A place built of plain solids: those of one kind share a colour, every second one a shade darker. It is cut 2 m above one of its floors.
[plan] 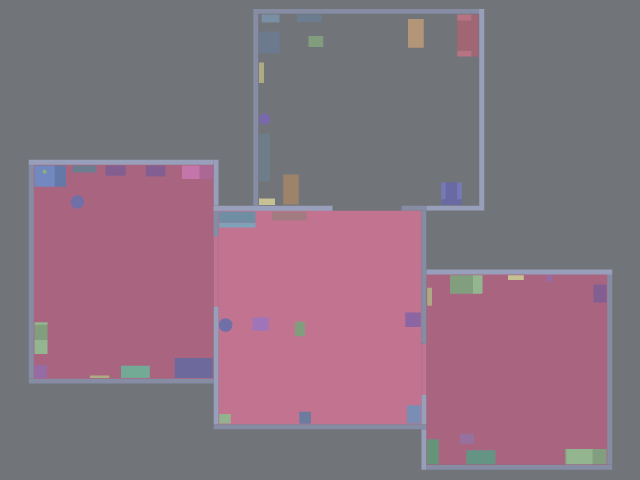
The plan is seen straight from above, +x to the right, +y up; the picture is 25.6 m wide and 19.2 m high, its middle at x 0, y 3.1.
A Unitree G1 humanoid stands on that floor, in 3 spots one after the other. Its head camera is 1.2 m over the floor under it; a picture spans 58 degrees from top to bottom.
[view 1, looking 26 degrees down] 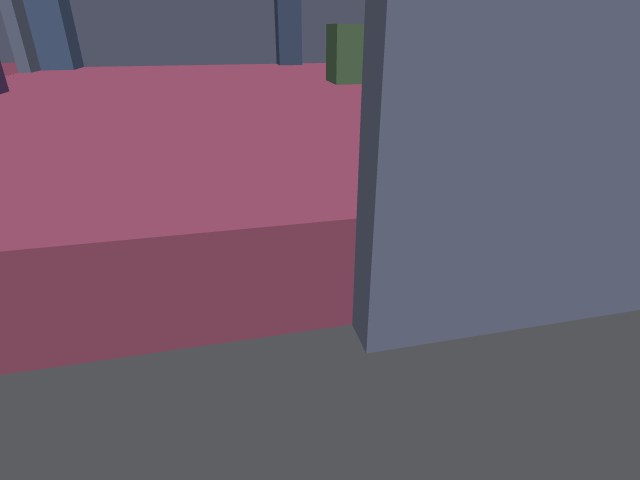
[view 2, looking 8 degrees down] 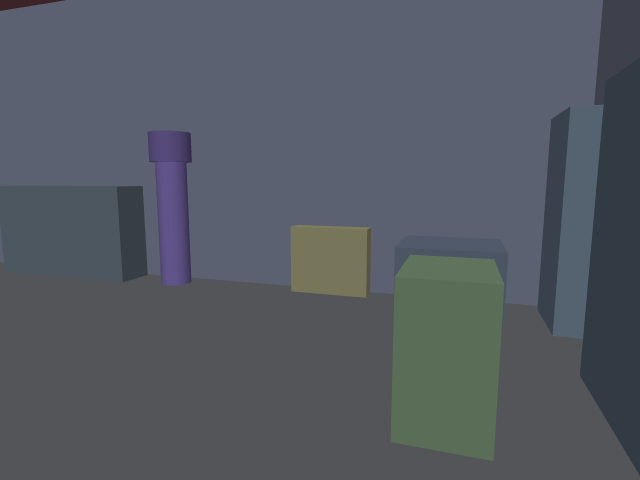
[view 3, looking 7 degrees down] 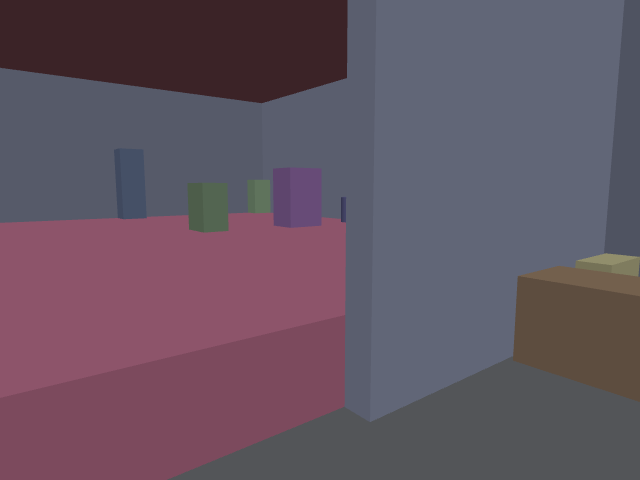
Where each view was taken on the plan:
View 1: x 1.00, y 5.79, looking -103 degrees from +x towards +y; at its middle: floor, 1.73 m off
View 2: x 1.99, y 11.08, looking -162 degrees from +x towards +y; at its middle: radiator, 4.50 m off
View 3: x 1.99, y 5.96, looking -128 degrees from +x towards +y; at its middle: floor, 5.59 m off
